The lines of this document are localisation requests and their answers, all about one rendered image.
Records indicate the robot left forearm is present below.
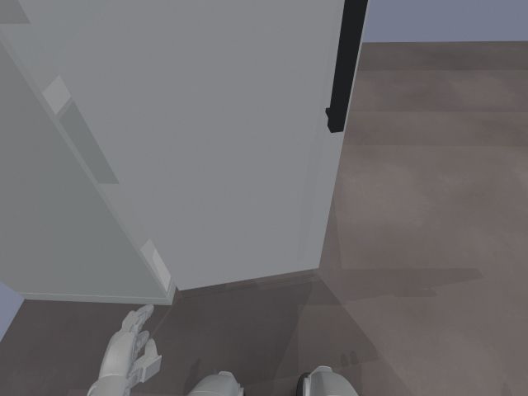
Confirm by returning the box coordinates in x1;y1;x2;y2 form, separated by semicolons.
87;375;130;396

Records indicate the robot left thigh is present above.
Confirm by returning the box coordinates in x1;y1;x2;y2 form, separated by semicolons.
187;375;243;396

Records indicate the handle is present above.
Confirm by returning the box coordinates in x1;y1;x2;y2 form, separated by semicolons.
325;0;368;133

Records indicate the left robot hand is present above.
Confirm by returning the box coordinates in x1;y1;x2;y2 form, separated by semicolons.
98;304;162;388

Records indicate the robot right shin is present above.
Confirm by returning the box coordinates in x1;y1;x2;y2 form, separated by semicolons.
311;366;332;375

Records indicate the fridge door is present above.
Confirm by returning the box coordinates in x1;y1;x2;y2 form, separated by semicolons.
18;0;370;290

